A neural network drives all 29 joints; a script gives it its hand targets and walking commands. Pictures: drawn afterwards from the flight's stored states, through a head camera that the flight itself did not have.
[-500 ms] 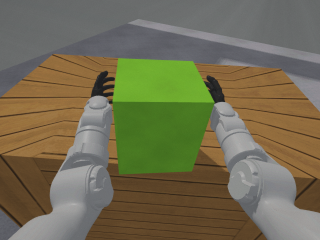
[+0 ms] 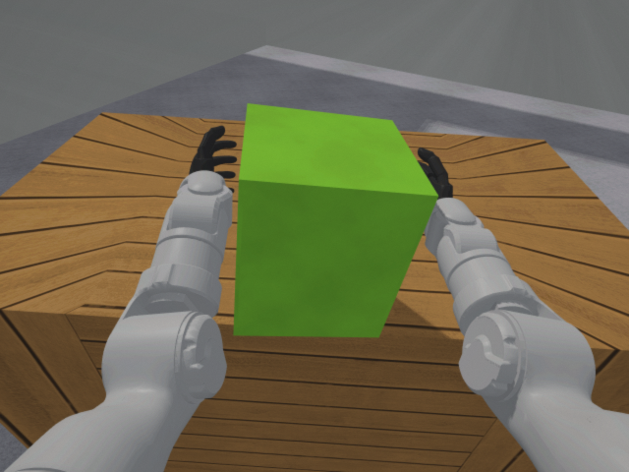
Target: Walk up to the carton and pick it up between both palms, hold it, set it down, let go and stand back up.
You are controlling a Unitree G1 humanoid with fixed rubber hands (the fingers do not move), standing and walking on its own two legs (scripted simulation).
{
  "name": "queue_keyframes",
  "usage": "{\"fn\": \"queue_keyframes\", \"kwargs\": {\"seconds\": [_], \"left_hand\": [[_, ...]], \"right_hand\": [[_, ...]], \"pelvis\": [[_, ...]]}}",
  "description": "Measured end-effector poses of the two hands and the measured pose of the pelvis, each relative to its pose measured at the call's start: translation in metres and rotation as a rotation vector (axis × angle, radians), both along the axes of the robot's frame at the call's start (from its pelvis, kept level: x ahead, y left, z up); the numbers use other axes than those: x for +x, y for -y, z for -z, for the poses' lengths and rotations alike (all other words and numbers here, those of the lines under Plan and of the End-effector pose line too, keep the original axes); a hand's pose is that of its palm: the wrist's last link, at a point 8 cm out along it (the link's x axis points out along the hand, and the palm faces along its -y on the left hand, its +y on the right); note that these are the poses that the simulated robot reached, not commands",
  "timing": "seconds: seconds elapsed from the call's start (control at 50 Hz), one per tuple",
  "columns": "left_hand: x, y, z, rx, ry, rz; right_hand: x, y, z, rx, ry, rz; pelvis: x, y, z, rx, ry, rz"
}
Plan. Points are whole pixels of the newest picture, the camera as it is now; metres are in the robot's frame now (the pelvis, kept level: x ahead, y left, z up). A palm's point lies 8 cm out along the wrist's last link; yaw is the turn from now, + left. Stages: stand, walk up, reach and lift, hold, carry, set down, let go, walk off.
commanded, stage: reach and lift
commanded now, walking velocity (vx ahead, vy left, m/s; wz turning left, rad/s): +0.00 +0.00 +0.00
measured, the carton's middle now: (315, 224) +0.42 +0.06 +0.14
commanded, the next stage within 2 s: hold in 1.82 s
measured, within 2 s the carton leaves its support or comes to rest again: neither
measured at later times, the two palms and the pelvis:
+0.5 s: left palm (200, 168) +0.38 +0.20 +0.24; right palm (447, 189) +0.40 -0.10 +0.23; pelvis -0.01 +0.01 +0.00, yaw +0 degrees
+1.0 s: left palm (201, 156) +0.37 +0.20 +0.26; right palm (459, 174) +0.39 -0.10 +0.25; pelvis -0.01 +0.01 +0.00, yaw +0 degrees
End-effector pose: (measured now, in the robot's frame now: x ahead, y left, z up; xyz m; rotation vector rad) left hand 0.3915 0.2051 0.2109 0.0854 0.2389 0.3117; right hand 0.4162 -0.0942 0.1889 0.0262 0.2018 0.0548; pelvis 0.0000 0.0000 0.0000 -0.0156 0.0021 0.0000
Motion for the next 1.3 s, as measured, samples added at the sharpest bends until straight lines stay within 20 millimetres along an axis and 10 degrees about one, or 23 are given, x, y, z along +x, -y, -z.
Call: {"fn": "queue_keyframes", "kwargs": {"seconds": [1.3], "left_hand": [[-0.014, 0.014, -0.057, -0.003, 0.025, 0.069]], "right_hand": [[-0.024, 0.015, -0.077, 0.053, 0.017, 0.074]], "pelvis": [[-0.006, -0.008, 0.000, -0.005, 0.036, -0.003]]}}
